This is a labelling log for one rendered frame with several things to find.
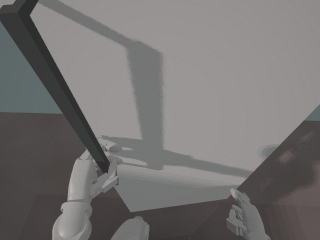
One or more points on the left robot hand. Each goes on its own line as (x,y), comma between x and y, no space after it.
(84,173)

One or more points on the left robot forearm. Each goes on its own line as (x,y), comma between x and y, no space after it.
(73,223)

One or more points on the fridge door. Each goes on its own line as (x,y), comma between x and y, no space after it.
(198,93)

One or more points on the robot left thigh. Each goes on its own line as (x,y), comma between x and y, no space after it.
(132,229)

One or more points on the robot left shin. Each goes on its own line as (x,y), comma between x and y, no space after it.
(138,217)

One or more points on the handle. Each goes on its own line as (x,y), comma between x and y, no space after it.
(18,23)

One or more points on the right robot hand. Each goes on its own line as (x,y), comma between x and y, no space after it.
(249,217)

